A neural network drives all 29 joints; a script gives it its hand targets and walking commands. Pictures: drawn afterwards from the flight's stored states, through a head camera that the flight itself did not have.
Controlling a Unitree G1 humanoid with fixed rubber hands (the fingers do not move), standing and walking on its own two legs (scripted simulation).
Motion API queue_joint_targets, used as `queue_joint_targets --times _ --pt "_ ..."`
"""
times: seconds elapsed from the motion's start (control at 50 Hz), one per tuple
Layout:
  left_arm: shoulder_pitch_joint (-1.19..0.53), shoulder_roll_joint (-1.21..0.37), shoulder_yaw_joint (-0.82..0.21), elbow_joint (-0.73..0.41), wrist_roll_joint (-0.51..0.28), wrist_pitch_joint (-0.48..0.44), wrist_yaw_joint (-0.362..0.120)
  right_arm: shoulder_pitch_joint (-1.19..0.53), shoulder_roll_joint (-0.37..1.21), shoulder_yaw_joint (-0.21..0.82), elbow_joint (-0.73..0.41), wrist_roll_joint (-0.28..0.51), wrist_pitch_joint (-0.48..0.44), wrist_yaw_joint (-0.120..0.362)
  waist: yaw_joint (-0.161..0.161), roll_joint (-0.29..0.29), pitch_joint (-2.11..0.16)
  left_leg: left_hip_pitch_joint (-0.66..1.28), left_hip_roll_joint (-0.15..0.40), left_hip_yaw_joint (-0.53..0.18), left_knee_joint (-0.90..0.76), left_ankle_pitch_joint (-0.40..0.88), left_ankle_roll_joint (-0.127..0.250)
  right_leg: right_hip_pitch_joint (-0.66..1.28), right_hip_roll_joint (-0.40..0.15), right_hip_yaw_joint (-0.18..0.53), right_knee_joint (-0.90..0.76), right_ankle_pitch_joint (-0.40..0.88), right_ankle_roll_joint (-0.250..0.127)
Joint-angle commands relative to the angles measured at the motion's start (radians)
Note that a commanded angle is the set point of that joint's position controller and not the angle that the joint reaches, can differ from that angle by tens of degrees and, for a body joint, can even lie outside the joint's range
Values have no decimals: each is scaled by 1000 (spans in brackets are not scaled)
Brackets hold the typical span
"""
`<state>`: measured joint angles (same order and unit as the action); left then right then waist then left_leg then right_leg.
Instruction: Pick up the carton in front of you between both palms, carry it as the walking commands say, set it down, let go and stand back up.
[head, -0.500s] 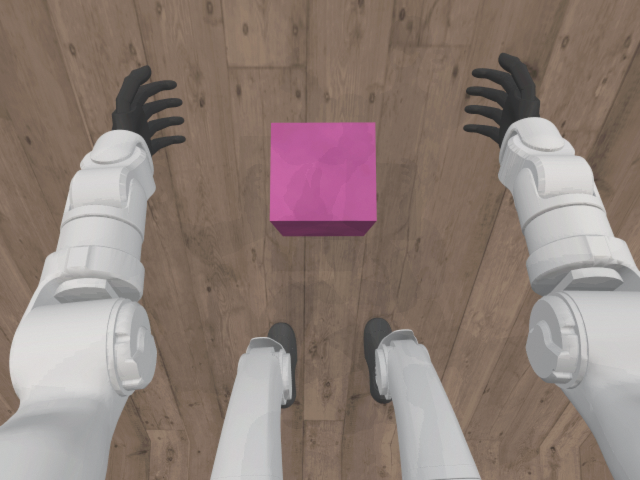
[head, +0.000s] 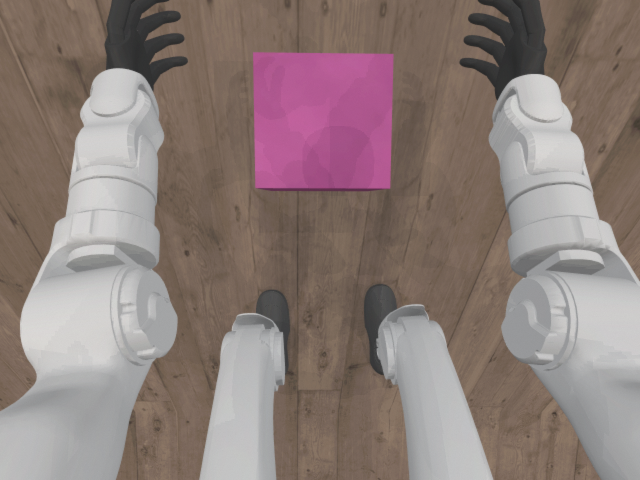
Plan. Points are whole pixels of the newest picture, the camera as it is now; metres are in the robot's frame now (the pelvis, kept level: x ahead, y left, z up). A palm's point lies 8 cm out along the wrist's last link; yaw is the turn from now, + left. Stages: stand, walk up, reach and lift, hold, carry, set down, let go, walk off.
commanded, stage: reach and lift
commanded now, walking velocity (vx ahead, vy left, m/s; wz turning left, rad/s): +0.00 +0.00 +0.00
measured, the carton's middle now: (321, 135) +0.52 +0.00 -0.48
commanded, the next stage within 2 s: none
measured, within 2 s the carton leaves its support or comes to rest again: leaves its support in 1.50 s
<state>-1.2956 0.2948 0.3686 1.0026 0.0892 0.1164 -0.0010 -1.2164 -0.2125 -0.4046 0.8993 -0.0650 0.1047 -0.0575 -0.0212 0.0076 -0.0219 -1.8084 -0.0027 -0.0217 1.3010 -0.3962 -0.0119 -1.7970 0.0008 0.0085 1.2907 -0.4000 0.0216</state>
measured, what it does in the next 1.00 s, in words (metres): lowers itself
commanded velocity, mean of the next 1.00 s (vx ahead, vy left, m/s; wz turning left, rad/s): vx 0.00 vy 0.00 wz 0.00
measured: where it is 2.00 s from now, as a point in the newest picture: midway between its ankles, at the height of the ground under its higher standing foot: (328, 348)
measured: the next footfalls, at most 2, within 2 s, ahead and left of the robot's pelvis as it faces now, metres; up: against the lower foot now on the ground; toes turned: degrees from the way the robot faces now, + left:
none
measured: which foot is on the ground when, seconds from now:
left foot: down 0.00-1.00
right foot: down 0.00-1.00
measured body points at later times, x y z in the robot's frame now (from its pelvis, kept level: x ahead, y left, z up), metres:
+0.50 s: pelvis -0.06 -0.01 -0.21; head +0.32 -0.01 +0.03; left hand +0.54 +0.18 -0.37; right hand +0.52 -0.20 -0.37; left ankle +0.06 +0.12 -0.57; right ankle +0.06 -0.13 -0.57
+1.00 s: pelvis -0.05 +0.00 -0.24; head +0.33 +0.00 -0.01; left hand +0.54 +0.17 -0.41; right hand +0.52 -0.18 -0.42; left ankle +0.06 +0.12 -0.57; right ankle +0.06 -0.13 -0.57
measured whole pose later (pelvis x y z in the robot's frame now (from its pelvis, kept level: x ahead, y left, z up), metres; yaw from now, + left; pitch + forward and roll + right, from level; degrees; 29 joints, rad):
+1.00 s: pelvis -0.05 +0.00 -0.24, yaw -1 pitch +35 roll -1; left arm -1.61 0.42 0.05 1.22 -0.21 0.07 0.08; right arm -1.55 -0.34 -0.11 1.16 0.21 0.07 -0.12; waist -0.01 -0.01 0.44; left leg -2.24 -0.03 -0.05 2.25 -0.62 -0.04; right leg -2.24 0.04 0.02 2.23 -0.61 0.05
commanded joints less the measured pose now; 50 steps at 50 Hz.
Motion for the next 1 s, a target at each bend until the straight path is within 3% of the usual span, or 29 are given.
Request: queue_joint_targets --times 0.0,0.04,0.08,0.1,0.12,0.18,0.2,0.22,0.26,0.28,0.3,0.36,0.38,0.4,0.42,0.48,0.5,0.64,0.68,0.72,0.74,0.76,0.82,0.84,0.88,0.92,0.94,0.96,0.98 --pt "-170 55 -44 -51 -59 -45 29 -131 -85 70 -48 74 -51 -13 -29 44 -1026 604 -55 -21 221 654 -23 203 88 -62 174 481 34" --pt "-189 69 -87 -64 -96 -58 36 -174 -120 70 -48 87 -55 -22 -25 80 -1061 533 -68 -4 294 589 -26 208 75 -54 252 441 32" --pt "-213 157 -66 -2 -117 -69 54 -210 -170 121 -37 94 -56 -42 -46 -6 -1019 380 -57 22 344 423 -16 223 63 -61 319 344 40" --pt "-223 179 -117 -67 -124 -76 67 -224 -170 138 -20 139 -56 -34 37 35 -1076 413 -58 5 359 495 -26 175 72 -54 356 394 28" --pt "-274 212 -123 -97 -168 -74 77 -316 -208 167 -159 180 -64 -42 -18 -26 -1207 427 -64 26 432 453 -10 298 76 -66 403 410 42" --pt "-327 309 -191 -168 -226 -63 90 -335 -191 227 -151 257 -25 -74 77 -12 -1357 409 -74 50 509 455 0 416 78 -37 516 475 50" --pt "-370 273 -212 -153 -257 -27 96 -387 -266 226 -138 256 -1 -79 10 -22 -1300 325 -62 54 506 338 -4 454 60 -46 519 412 31" --pt "-329 243 -190 -32 -245 -20 91 -340 -241 215 -17 243 12 -80 28 -11 -1121 300 -61 81 538 308 -2 301 66 -60 504 300 40" --pt "-420 248 -262 -85 -280 6 87 -420 -265 211 -83 254 24 -70 -10 36 -1097 322 -45 55 519 234 -19 238 52 -92 540 211 29" --pt "-454 245 -249 -50 -295 2 80 -469 -246 253 -59 279 24 -72 37 15 -1094 287 -46 63 568 179 -7 218 53 -77 564 155 33" --pt "-492 255 -256 -82 -280 3 83 -479 -271 178 -44 245 27 -76 -38 61 -1079 306 -31 41 553 124 -12 173 56 -105 575 111 34" --pt "-559 256 -261 58 -277 25 71 -554 -270 250 96 266 40 -69 8 11 -896 198 -29 73 591 -14 -25 150 38 -66 573 -17 26" --pt "-579 285 -225 37 -257 11 72 -581 -260 228 59 244 35 -71 -36 14 -882 104 -14 60 612 -21 -25 169 43 -63 590 12 23" --pt "-559 259 -225 71 -260 0 61 -596 -263 230 108 230 30 -65 30 45 -831 75 -24 70 623 -38 -15 169 32 -41 609 1 24" --pt "-628 294 -198 110 -260 -6 58 -648 -229 269 113 274 24 -59 22 -49 -837 86 -16 74 656 -49 -8 255 31 -26 610 6 27" --pt "-663 303 -269 115 -289 -16 64 -700 -231 293 75 292 2 -68 17 -29 -898 126 -10 49 670 21 -8 272 33 -45 660 75 33" --pt "-629 339 -234 194 -250 -18 65 -663 -247 302 217 292 10 -66 67 -30 -822 102 -10 58 678 24 -17 243 32 -42 694 84 35" --pt "-670 250 -289 110 -308 -63 63 -656 -312 214 127 225 -50 -72 -49 58 -859 174 -21 40 791 225 -37 201 54 -45 764 254 27" --pt "-661 263 -305 60 -306 -76 67 -672 -296 236 161 219 -54 -67 -2 30 -862 210 -36 30 801 303 -37 190 39 -39 791 280 28" --pt "-661 269 -326 58 -308 -79 72 -642 -269 240 133 247 -73 -75 -51 58 -899 271 -29 6 809 338 -38 185 48 -65 820 332 27" --pt "-638 246 -313 80 -315 -78 71 -601 -245 263 184 255 -53 -70 24 65 -883 299 -51 40 797 328 -34 180 59 -38 783 292 28" --pt "-625 187 -344 75 -321 -76 65 -615 -209 289 141 281 -65 -62 -19 59 -907 276 -40 24 806 353 -34 158 65 -56 798 321 28" --pt "-551 258 -287 86 -300 -75 82 -601 -291 257 96 281 -62 -67 49 81 -879 350 -44 20 807 323 -37 69 46 -61 803 198 38" --pt "-619 256 -309 85 -320 -78 82 -608 -207 308 92 285 -61 -60 5 5 -866 279 -48 28 814 311 -21 92 72 -65 787 225 37" --pt "-528 255 -289 146 -298 -73 88 -532 -229 278 234 246 -60 -69 18 -4 -790 128 -50 48 758 179 -41 206 69 -53 786 196 34" --pt "-556 266 -292 171 -304 -60 86 -616 -223 302 162 279 -51 -59 46 -23 -794 160 -35 29 788 221 -33 231 49 -41 801 225 47" --pt "-547 219 -296 128 -298 -55 77 -580 -251 283 180 290 -48 -57 3 13 -775 88 -39 43 773 132 -35 199 54 -41 806 162 38" --pt "-544 231 -303 125 -289 -59 72 -573 -202 265 135 272 -43 -58 35 24 -759 131 -47 29 771 159 -17 102 47 -49 780 150 38" --pt "-558 154 -339 150 -303 -45 68 -571 -206 269 164 265 -47 -59 -27 44 -746 144 -44 36 770 158 -35 93 64 -68 772 139 26"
